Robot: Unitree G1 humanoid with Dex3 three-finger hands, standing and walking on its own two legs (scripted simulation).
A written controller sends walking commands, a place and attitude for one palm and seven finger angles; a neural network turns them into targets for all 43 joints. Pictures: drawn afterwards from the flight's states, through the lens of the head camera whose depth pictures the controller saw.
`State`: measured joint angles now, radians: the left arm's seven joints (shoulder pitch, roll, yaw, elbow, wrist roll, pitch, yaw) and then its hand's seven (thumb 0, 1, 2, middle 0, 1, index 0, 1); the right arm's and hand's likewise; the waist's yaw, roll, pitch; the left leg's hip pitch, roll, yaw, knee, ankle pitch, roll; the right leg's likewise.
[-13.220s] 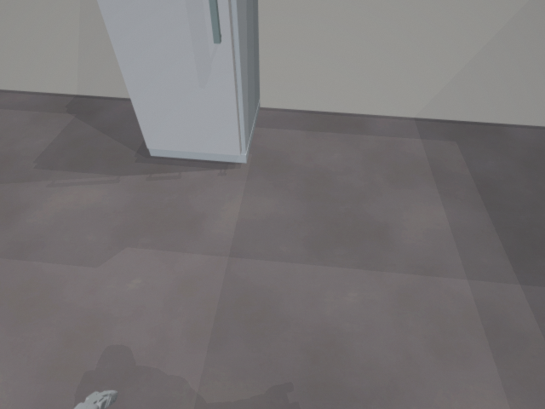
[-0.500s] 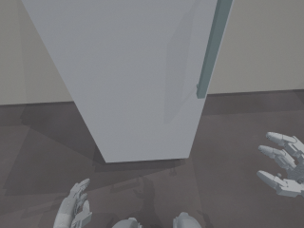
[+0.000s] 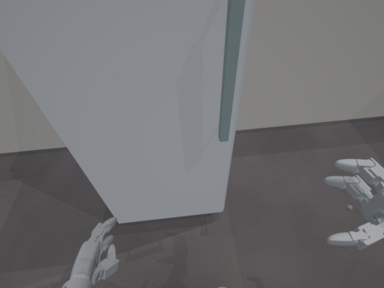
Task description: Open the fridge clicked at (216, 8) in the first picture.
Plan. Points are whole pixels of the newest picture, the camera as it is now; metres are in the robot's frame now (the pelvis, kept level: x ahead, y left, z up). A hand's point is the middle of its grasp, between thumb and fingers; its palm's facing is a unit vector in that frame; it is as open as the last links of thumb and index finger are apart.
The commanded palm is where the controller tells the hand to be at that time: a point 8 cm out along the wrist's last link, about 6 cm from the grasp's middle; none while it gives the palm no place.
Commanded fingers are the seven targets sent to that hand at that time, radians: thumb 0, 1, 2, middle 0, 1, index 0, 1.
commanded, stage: raise the hand to about handle height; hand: right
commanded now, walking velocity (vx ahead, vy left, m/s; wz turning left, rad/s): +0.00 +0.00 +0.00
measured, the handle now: (227, 74) +0.55 -0.07 +0.17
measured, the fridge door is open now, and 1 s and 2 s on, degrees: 0 0 0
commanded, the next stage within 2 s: move the hooked fingers beside the handle in 0.86 s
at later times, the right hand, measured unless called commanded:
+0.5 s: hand (351, 187) +0.26 -0.26 +0.13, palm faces -0.05 +1.00 -0.05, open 14.0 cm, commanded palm +0.23 -0.30 +0.13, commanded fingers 0.00 0.50 -0.30 0.30 1.20 0.30 1.20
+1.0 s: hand (319, 187) +0.27 -0.21 +0.13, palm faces -0.05 +1.00 -0.04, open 14.0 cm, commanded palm +0.25 -0.26 +0.13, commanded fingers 0.00 0.50 -0.30 0.30 1.20 0.30 1.20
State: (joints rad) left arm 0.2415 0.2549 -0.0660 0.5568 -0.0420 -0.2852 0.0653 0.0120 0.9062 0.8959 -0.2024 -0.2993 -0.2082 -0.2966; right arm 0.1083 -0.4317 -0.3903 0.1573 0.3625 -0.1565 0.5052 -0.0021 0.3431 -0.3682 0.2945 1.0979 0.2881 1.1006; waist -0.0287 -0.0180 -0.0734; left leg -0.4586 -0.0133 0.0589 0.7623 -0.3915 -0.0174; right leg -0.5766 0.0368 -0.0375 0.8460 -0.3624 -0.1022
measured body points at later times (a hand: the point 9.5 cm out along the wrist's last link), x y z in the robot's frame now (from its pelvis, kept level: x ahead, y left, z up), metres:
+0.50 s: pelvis -0.01 +0.02 +0.02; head -0.02 +0.01 +0.47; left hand +0.15 +0.25 -0.05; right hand +0.26 -0.31 +0.14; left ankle +0.00 +0.14 -0.70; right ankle +0.04 -0.04 -0.70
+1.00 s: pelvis +0.00 +0.06 +0.02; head +0.00 +0.07 +0.47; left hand +0.17 +0.30 -0.05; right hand +0.26 -0.26 +0.14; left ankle +0.00 +0.14 -0.70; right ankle +0.04 -0.04 -0.70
